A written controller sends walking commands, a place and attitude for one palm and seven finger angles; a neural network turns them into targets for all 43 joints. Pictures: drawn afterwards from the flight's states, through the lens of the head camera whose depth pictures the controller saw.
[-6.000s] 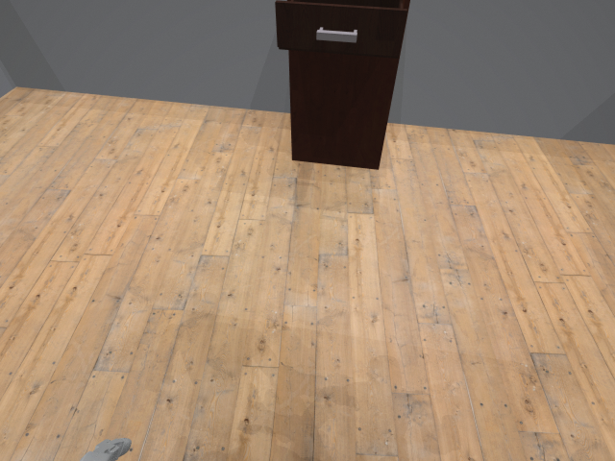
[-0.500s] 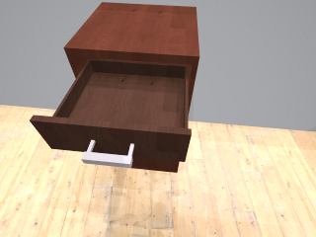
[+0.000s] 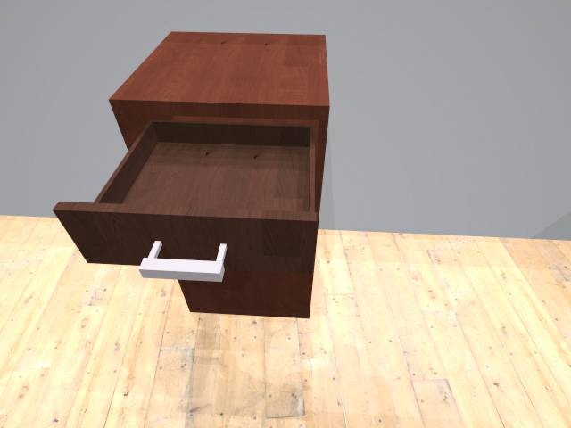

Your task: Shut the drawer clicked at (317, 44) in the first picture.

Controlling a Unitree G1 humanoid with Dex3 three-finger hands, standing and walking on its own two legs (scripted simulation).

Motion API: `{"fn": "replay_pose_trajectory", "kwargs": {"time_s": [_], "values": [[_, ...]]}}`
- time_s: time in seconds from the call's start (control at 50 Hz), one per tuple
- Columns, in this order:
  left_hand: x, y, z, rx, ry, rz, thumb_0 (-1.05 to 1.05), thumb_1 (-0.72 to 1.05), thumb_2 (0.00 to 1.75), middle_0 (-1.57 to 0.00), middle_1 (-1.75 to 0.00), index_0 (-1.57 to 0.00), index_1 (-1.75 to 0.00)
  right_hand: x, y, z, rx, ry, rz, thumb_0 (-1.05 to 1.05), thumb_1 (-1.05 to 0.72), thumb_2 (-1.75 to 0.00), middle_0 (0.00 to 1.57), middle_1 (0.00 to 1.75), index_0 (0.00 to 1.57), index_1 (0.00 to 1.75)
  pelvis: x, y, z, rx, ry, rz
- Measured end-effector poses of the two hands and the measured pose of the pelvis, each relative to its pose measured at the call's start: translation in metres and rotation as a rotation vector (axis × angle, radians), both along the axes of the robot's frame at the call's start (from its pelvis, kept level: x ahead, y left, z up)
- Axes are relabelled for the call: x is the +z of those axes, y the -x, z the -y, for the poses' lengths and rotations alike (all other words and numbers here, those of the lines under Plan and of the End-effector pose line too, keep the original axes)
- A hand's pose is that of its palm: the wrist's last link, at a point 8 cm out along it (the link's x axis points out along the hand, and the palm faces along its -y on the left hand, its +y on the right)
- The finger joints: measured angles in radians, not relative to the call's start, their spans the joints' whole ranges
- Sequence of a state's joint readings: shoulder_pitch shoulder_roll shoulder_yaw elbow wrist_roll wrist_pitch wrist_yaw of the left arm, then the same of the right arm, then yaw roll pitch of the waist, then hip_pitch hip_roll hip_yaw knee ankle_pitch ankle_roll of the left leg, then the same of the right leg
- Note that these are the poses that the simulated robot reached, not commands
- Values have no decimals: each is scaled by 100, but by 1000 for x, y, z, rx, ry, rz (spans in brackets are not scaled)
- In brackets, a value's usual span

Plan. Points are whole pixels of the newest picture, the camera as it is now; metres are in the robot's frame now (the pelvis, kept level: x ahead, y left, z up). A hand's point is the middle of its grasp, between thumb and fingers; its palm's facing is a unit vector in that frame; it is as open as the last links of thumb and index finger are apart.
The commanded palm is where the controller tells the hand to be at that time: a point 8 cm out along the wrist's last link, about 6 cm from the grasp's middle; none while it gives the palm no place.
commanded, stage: come to a stop and stand still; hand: left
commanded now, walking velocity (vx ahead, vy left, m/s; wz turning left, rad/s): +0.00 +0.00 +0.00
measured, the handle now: (186, 259) +0.37 +0.19 +0.03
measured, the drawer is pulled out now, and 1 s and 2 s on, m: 0.30 0.30 0.30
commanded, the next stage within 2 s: look again from close up in 1.84 s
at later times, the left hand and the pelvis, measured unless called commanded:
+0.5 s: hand out of the picture -0.03 +0.21 -0.17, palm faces +0.03 -0.98 -0.20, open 7.3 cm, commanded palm none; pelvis -0.01 +0.03 +0.01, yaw +0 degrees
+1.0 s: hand out of the picture -0.02 +0.19 -0.17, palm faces +0.01 -0.99 -0.15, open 7.3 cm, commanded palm none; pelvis +0.02 +0.03 +0.01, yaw +0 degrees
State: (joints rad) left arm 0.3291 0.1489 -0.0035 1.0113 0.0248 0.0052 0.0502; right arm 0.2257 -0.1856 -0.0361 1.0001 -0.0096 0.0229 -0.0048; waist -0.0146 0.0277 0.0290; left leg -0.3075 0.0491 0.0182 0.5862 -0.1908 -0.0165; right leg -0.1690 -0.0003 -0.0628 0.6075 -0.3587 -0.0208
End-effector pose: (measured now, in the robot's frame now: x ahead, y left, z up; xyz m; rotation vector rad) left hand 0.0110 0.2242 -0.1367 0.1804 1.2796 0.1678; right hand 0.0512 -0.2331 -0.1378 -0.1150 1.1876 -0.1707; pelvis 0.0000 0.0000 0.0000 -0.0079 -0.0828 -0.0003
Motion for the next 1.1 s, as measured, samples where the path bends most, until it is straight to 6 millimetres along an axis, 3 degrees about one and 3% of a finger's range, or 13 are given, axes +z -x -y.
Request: {"fn": "replay_pose_trajectory", "kwargs": {"time_s": [0.08,0.24,0.36,0.52,0.72,0.88,1.1], "values": [[-3,-3,1,-20,23,37,1,91,90,-20,-30,-21,-30,0,30,0,-16,7,-45,1,-91,-90,19,30,20,30,-1,7,-2,2,4,2],[-5,-4,-20,-28,28,30,1,91,90,-20,-30,-21,-30,2,100,-19,-44,14,-209,1,-91,-90,19,30,20,30,0,18,-15,7,13,-27],[1,17,-35,-2,15,-23,1,91,90,-20,-30,-20,-30,5,121,-39,-38,-14,-294,1,-91,-90,19,30,20,30,6,20,-23,12,13,-55],[-1,51,-35,30,34,-125,1,91,90,-20,-30,-20,-30,4,91,-54,-24,-31,-230,1,-91,-90,20,30,20,30,8,13,-32,7,14,-55],[-1,64,-20,52,80,-175,1,91,90,-20,-30,-20,-30,9,46,-45,8,9,-164,2,-93,-90,20,30,20,30,11,1,-37,2,6,-66],[-1,52,-14,38,92,-191,1,91,90,-20,-30,-20,-30,14,28,-40,8,21,-154,1,-92,-90,19,30,20,30,13,-11,-35,-4,2,-74],[-1,9,-19,8,74,-138,1,91,90,-20,-30,-20,-30,12,21,-40,-1,15,-178,1,-92,-90,19,30,20,30,14,-27,-32,-10,-2,-69]]}}
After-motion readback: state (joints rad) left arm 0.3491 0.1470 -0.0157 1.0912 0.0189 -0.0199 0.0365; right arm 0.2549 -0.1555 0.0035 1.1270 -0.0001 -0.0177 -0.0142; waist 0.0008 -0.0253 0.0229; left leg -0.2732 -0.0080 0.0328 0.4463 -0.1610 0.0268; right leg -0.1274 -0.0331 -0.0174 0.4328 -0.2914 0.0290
